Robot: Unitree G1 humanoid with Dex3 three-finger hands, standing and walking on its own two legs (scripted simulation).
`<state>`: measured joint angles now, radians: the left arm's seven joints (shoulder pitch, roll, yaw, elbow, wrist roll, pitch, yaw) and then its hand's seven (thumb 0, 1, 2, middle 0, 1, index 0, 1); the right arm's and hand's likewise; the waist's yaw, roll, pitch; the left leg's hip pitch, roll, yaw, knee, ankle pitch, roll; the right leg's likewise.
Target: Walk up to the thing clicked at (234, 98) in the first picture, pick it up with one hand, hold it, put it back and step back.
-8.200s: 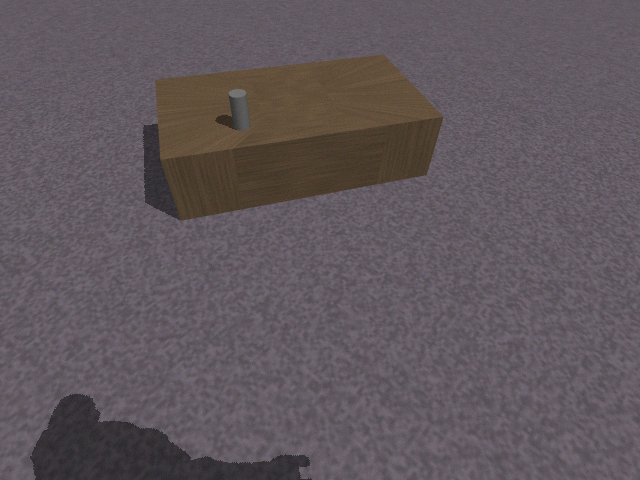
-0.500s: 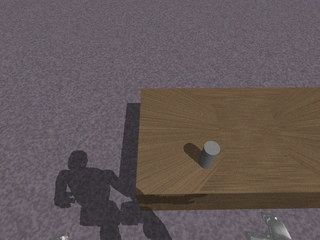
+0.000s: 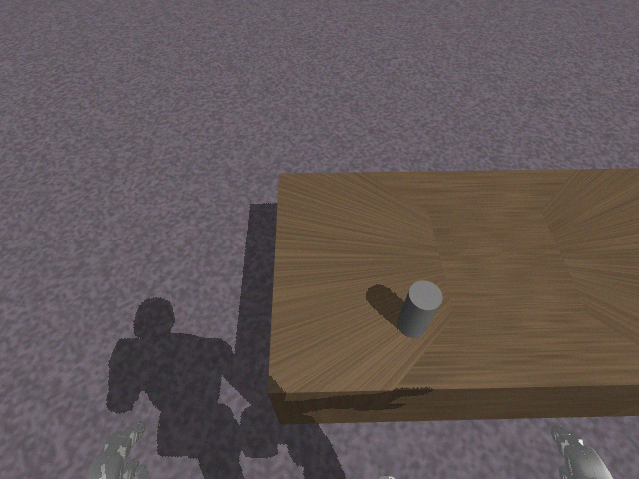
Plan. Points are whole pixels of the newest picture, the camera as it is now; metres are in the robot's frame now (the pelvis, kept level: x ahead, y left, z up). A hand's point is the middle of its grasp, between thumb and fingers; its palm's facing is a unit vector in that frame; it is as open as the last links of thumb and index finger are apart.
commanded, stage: go down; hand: right
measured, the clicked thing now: (418, 310) +0.50 -0.22 -0.34
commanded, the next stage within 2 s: none
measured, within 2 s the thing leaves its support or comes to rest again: neither
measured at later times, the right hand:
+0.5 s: hand out of the picture +0.15 -0.28 -0.12, palm faces +0.05 +0.95 -0.32, open 17.3 cm
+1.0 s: hand (560, 471) +0.16 -0.30 -0.11, palm faces +0.13 +0.94 -0.32, open 17.3 cm
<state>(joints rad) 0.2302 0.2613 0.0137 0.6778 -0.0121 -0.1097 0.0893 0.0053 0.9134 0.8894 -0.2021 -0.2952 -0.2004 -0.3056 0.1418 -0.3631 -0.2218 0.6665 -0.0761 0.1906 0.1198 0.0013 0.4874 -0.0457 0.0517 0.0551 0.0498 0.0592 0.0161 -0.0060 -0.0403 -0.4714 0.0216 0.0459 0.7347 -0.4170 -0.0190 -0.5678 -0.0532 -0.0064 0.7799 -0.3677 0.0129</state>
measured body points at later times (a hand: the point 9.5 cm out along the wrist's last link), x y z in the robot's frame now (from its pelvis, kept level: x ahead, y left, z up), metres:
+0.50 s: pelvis +0.01 +0.00 -0.02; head +0.06 -0.01 +0.42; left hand +0.15 +0.26 -0.11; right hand +0.15 -0.33 -0.10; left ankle -0.03 +0.13 -0.71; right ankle +0.01 -0.13 -0.71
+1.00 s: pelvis -0.01 +0.00 -0.03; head +0.04 -0.02 +0.41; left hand +0.15 +0.25 -0.11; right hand +0.15 -0.35 -0.08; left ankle -0.03 +0.13 -0.71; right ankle +0.01 -0.13 -0.71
